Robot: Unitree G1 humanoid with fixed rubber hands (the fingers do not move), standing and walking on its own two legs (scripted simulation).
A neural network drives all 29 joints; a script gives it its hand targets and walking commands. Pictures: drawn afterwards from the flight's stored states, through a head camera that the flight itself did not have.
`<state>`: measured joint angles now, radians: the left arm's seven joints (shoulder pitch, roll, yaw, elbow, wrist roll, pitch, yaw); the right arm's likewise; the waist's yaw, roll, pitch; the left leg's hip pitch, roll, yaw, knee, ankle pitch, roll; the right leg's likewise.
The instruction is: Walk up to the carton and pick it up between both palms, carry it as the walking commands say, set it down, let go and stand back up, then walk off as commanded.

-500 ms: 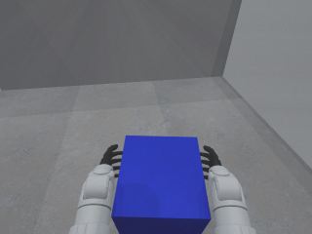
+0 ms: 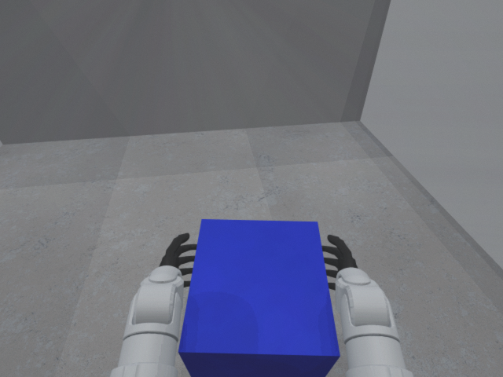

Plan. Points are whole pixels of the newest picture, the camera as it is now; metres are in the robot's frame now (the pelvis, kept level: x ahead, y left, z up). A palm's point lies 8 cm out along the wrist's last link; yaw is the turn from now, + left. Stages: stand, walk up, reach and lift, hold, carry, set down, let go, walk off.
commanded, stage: hold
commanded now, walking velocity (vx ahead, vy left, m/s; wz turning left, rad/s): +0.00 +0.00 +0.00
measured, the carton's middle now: (257, 310) +0.27 +0.00 -0.03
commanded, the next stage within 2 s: carry in 0.20 s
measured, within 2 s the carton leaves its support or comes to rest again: neither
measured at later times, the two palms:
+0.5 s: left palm (175, 285) +0.26 +0.13 +0.06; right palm (363, 297) +0.24 -0.16 +0.06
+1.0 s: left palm (162, 314) +0.20 +0.13 +0.08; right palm (382, 343) +0.17 -0.16 +0.08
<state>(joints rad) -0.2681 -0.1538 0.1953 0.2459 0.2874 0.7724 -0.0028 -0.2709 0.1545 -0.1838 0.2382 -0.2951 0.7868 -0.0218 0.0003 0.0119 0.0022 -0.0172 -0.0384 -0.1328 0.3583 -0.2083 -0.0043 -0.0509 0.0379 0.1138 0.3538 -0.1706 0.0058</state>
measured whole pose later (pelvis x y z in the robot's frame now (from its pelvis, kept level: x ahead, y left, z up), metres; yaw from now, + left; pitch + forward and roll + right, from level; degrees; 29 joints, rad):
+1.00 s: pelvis -0.05 +0.02 -0.02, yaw -7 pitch +3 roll +0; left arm -0.04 -0.13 0.04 -0.41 0.05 1.22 0.15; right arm -0.05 0.13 -0.05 -0.41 -0.05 1.23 -0.16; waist -0.01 0.00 -0.18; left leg -0.39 0.03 0.08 0.57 -0.23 0.01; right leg -0.42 -0.01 0.02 0.57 -0.20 0.01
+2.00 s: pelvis -0.03 +0.02 -0.01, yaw -7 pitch +3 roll +0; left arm -0.06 -0.13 0.04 -0.43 0.06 1.19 0.14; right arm -0.05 0.13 -0.04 -0.43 -0.07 1.19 -0.15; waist 0.00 0.00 -0.13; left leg -0.33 0.03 0.08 0.52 -0.24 0.00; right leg -0.36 -0.01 0.02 0.52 -0.21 0.01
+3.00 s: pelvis -0.01 +0.01 -0.01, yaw -7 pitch +3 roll +0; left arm -0.06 -0.13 0.04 -0.45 0.06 1.20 0.14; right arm -0.05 0.13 -0.04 -0.45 -0.07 1.19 -0.15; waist 0.00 0.00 -0.12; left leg -0.31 0.04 0.08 0.52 -0.26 0.00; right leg -0.34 -0.01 0.01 0.52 -0.23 0.01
